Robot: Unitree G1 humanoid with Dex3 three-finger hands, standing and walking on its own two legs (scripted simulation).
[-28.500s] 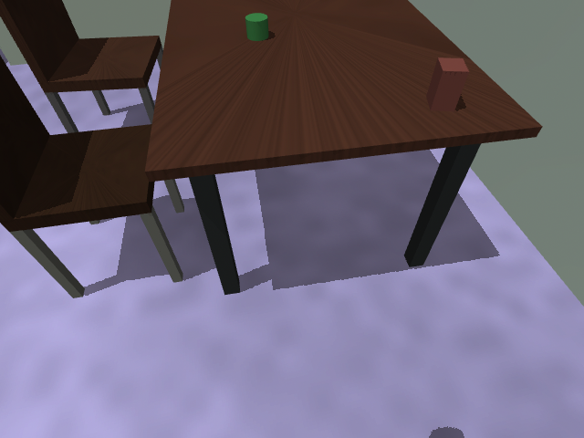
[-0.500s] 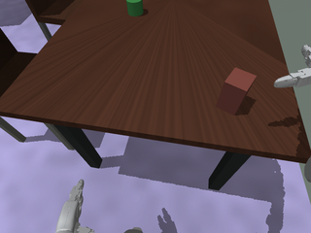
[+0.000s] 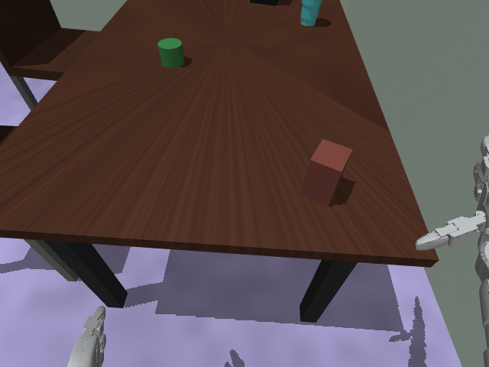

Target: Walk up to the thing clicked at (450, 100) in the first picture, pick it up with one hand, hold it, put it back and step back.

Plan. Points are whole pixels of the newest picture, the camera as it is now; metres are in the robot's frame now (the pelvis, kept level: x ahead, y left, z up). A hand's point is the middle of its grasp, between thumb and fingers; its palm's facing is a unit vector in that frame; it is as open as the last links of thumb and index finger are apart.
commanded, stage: sink last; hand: right
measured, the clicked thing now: (325, 173) +0.48 -0.15 +0.02
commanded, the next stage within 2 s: home in 0.64 s
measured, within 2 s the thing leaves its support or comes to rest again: neither
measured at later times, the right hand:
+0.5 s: hand out of the picture +0.14 -0.25 +0.14, palm faces +0.44 +0.80 -0.41, open 17.6 cm
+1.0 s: hand (452, 351) +0.14 -0.23 +0.08, palm faces +0.33 +0.88 -0.35, open 17.6 cm
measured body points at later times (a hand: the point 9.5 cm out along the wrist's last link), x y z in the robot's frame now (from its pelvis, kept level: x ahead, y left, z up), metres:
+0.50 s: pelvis -0.03 +0.02 +0.00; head -0.03 +0.05 +0.45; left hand +0.15 +0.27 -0.07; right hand +0.11 -0.29 +0.16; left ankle -0.03 +0.14 -0.73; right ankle -0.04 -0.11 -0.73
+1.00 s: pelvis -0.04 +0.02 +0.01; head -0.04 +0.04 +0.46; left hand +0.14 +0.24 -0.08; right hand +0.12 -0.27 +0.10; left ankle -0.03 +0.14 -0.73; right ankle -0.04 -0.11 -0.73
